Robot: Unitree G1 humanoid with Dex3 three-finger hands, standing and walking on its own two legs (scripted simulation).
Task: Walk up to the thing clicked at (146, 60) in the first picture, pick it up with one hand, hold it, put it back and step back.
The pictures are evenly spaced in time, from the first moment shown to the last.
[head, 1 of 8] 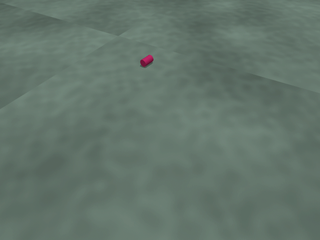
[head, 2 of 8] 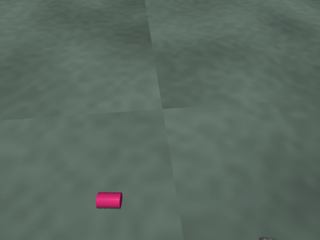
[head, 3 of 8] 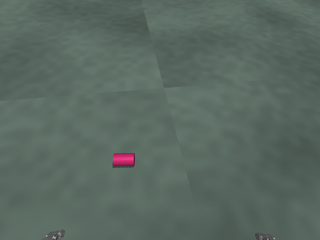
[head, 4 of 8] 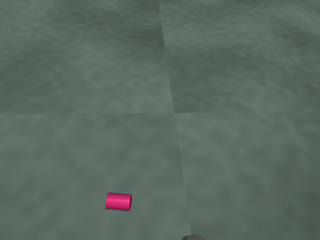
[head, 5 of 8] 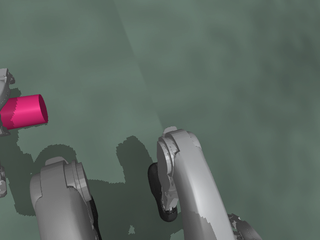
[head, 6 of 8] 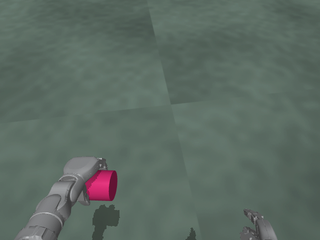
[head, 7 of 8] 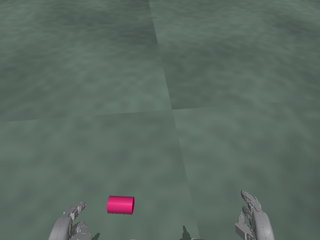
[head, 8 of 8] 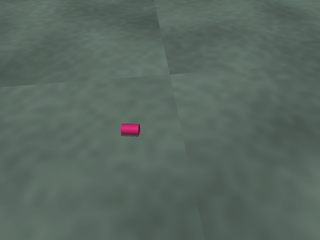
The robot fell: no
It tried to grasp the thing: yes
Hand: left
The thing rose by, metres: 0.66
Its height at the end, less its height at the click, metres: +0.00
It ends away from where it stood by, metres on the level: 0.00
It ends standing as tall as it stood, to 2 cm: yes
